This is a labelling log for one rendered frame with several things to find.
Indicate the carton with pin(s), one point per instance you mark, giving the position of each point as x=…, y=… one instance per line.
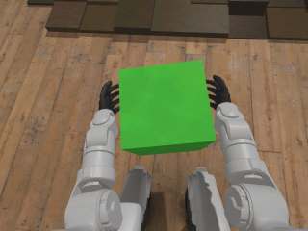
x=165, y=108

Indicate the robot right upper arm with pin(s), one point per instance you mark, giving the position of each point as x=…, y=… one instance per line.
x=252, y=207

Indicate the robot right thigh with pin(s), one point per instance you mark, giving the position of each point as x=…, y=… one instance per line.
x=209, y=211

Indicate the robot left upper arm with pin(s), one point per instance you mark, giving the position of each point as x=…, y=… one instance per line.
x=93, y=211

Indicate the robot left foot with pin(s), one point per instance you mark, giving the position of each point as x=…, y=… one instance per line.
x=143, y=225

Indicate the left robot hand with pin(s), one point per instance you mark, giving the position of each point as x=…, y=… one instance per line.
x=106, y=98

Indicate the left robot forearm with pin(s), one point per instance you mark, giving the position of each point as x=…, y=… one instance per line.
x=98, y=166

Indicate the right robot hand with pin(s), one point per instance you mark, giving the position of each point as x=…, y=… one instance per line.
x=221, y=91

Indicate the right robot forearm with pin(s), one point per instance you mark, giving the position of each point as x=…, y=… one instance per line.
x=242, y=161

